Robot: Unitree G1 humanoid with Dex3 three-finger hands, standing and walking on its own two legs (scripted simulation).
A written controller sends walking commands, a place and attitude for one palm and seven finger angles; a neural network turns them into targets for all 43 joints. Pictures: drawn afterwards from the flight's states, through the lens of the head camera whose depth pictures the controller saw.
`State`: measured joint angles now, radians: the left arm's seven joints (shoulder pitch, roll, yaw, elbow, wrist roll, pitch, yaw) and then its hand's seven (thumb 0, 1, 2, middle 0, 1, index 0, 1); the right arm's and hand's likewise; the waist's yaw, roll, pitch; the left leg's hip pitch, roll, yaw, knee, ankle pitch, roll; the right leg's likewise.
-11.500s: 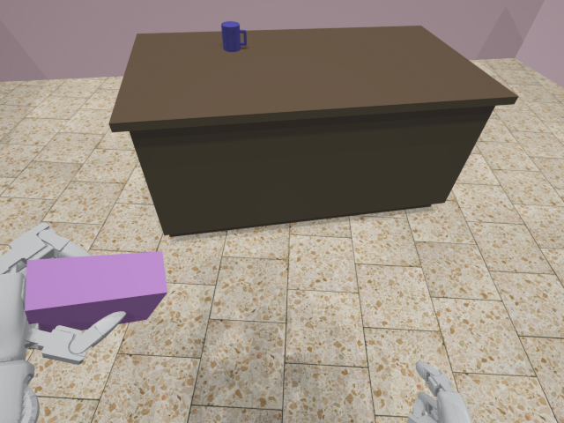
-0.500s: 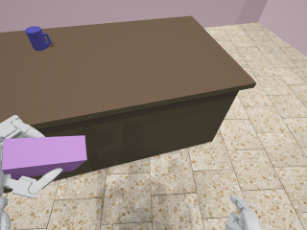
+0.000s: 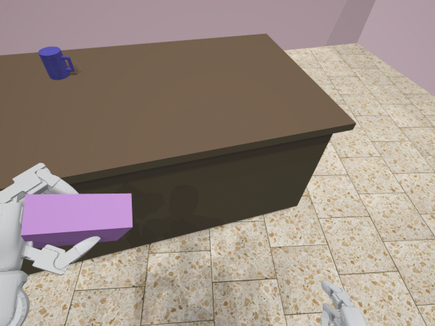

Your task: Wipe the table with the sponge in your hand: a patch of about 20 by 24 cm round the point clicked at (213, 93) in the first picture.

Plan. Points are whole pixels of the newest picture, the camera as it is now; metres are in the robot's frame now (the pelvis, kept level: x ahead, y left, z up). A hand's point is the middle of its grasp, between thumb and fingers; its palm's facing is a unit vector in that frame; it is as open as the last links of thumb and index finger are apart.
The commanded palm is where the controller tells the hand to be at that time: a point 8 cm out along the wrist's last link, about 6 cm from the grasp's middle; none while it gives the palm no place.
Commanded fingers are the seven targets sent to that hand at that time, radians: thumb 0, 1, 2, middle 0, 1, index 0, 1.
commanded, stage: shuffle to correct the standing spot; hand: left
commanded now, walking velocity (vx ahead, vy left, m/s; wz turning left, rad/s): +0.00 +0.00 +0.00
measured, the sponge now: (94, 220) +0.23 +0.20 +0.13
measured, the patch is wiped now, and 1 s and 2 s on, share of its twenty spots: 0.00 0.00 0.00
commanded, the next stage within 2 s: none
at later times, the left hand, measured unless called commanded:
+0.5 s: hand (44, 178) +0.28 +0.29 +0.16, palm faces +0.36 -0.86 -0.37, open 9.2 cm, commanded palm +0.22 +0.32 +0.18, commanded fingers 0.00 0.10 1.30 -1.20 -1.60 -1.20 -1.60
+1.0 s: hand (52, 139) +0.35 +0.31 +0.17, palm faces +0.24 -0.84 -0.48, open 9.2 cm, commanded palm +0.28 +0.37 +0.18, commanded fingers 0.00 0.10 1.30 -1.20 -1.60 -1.20 -1.60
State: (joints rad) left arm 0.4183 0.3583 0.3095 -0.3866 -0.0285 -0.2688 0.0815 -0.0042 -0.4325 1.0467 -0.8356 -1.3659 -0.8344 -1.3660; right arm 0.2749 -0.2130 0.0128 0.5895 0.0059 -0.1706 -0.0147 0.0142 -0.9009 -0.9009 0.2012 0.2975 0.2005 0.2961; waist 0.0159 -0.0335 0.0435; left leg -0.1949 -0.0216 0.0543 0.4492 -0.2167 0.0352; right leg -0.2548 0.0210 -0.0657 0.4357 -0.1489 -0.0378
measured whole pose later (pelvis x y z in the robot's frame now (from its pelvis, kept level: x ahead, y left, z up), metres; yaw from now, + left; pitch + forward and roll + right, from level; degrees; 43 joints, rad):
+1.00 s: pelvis +0.10 +0.10 -0.02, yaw -6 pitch -1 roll -1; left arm 0.44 0.43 0.40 -0.51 -0.03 -0.26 0.10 0.00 -0.43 1.05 -0.83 -1.37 -0.83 -1.37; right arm 0.24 -0.19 0.02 0.58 0.00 -0.11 0.02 0.01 -0.90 -0.90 0.20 0.30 0.20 0.30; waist -0.04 0.02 0.07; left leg -0.38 -0.03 0.04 0.91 -0.42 0.04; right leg -0.32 0.01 -0.15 0.64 -0.30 -0.07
